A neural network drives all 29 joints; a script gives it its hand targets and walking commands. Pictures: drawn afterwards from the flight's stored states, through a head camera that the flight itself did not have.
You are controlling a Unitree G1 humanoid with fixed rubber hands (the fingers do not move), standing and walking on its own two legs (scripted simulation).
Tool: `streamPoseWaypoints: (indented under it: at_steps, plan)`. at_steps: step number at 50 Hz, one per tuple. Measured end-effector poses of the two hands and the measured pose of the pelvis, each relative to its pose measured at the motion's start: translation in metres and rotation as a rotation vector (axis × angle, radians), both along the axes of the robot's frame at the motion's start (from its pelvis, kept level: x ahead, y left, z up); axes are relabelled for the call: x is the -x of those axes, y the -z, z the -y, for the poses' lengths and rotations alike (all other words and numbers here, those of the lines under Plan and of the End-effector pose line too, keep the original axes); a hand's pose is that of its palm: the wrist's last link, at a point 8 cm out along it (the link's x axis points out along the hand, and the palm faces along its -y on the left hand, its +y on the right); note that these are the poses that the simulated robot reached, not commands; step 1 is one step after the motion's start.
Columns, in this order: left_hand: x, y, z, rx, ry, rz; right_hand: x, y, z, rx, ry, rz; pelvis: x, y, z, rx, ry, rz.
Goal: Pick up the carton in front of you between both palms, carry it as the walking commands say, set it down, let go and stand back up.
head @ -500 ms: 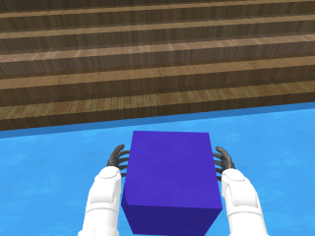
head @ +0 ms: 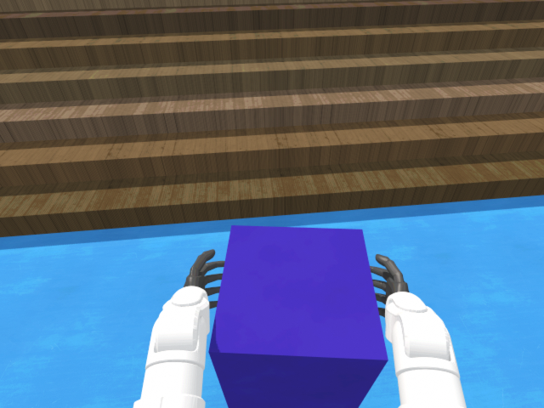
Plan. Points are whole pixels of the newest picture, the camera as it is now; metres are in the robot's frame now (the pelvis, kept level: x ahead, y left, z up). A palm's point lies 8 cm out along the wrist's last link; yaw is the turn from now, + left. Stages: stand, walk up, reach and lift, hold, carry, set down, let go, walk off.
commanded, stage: carry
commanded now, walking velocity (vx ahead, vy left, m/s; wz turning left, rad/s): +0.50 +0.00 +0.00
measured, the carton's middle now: (293, 322) +0.29 +0.00 -0.02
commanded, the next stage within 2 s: none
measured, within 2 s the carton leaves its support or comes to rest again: neither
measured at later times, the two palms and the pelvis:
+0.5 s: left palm (204, 225) +0.42 +0.15 +0.08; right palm (374, 223) +0.42 -0.15 +0.08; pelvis +0.16 +0.00 +0.00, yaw +2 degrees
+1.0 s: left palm (208, 134) +0.74 +0.20 +0.09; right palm (327, 136) +0.73 -0.10 +0.09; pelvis +0.47 +0.06 +0.01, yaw +0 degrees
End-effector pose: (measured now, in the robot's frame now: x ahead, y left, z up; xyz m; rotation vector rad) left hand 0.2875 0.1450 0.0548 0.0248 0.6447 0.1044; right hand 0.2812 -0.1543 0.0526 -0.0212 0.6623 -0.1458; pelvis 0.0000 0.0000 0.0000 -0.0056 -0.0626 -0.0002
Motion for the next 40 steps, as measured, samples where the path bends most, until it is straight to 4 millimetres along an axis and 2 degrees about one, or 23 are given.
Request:
streamPoseWaypoints:
  at_steps: [6,9,12,16,20,25,28,32,36,40]
  plan:
    - [-0.014,-0.012,-0.018,0.022,-0.032,0.055,-0.021,-0.017,-0.018,-0.008,-0.007,0.057,-0.017,0.009,-0.013,-0.009,-0.010,-0.067]
    - [-0.025,-0.018,-0.025,0.029,-0.034,0.027,-0.031,-0.023,-0.025,-0.017,0.001,0.029,-0.032,0.005,-0.016,0.003,0.013,-0.097]
    - [-0.042,-0.027,-0.024,0.036,-0.028,-0.011,-0.044,-0.029,-0.024,-0.014,0.007,-0.008,-0.051,-0.001,-0.015,0.017,0.016,-0.123]
    - [-0.073,-0.036,-0.010,0.041,-0.022,-0.008,-0.070,-0.036,-0.011,-0.032,0.036,-0.005,-0.082,0.000,-0.007,0.021,0.013,-0.141]
    - [-0.101,-0.031,0.003,0.057,-0.036,-0.004,-0.098,-0.030,0.003,-0.061,0.053,-0.001,-0.118,0.010,0.001,0.026,-0.020,-0.150]
    - [-0.130,-0.027,-0.006,0.053,-0.077,-0.082,-0.141,-0.029,-0.007,-0.067,0.021,-0.080,-0.164,0.000,0.001,0.000,-0.036,-0.162]
    - [-0.160,-0.033,-0.019,0.059,-0.108,-0.077,-0.179,-0.035,-0.020,-0.065,-0.005,-0.076,-0.195,-0.003,-0.004,-0.008,-0.034,-0.162]
    - [-0.212,-0.035,-0.038,0.072,-0.127,-0.047,-0.235,-0.038,-0.039,-0.062,-0.021,-0.047,-0.245,0.002,-0.019,-0.007,-0.034,-0.153]
    - [-0.275,-0.024,-0.058,0.089,-0.119,-0.012,-0.294,-0.030,-0.059,-0.052,-0.011,-0.012,-0.302,0.022,-0.040,-0.015,-0.015,-0.134]
    - [-0.327,-0.012,-0.063,0.089,-0.086,-0.086,-0.334,-0.016,-0.064,-0.043,0.022,-0.082,-0.345,0.017,-0.054,-0.014,0.012,-0.143]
